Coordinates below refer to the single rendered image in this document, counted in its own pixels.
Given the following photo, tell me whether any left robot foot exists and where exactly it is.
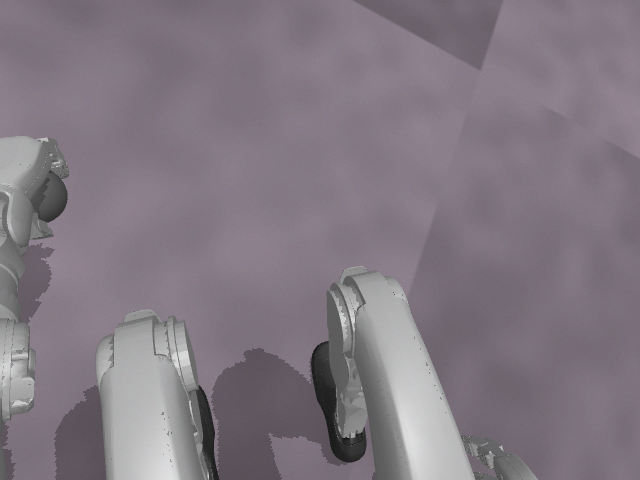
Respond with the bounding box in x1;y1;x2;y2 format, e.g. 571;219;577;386
196;386;219;480

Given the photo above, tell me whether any right robot hand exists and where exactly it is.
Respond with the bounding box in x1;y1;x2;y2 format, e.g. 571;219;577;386
461;435;538;480

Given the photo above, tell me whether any right robot foot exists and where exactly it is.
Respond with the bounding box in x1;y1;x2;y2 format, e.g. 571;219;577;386
311;341;367;463

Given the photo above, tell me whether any left robot arm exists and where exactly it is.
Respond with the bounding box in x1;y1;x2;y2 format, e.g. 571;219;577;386
0;185;36;480

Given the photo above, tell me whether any ball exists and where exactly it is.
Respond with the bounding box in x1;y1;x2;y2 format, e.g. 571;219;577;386
31;170;68;223

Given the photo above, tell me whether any left robot hand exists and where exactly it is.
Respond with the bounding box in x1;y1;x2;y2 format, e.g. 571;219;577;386
0;135;69;240

